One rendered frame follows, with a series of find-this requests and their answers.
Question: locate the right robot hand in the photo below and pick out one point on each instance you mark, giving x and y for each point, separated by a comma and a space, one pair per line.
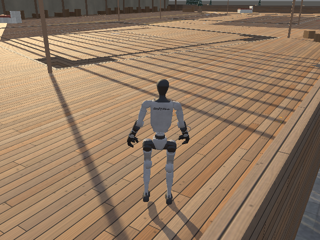
186, 139

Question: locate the left robot shin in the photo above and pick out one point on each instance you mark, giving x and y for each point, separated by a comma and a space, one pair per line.
146, 177

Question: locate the robot left upper arm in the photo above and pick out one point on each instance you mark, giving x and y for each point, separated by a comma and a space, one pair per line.
142, 113

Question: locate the robot right upper arm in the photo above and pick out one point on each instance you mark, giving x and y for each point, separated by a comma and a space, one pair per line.
179, 114

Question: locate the left robot hand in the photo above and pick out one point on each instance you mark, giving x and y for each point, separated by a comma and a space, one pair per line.
129, 140

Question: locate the robot right forearm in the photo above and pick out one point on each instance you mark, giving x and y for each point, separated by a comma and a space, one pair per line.
184, 130

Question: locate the robot torso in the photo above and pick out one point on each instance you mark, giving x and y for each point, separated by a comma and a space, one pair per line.
160, 119

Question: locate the robot left forearm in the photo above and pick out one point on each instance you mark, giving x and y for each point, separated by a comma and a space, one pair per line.
134, 130

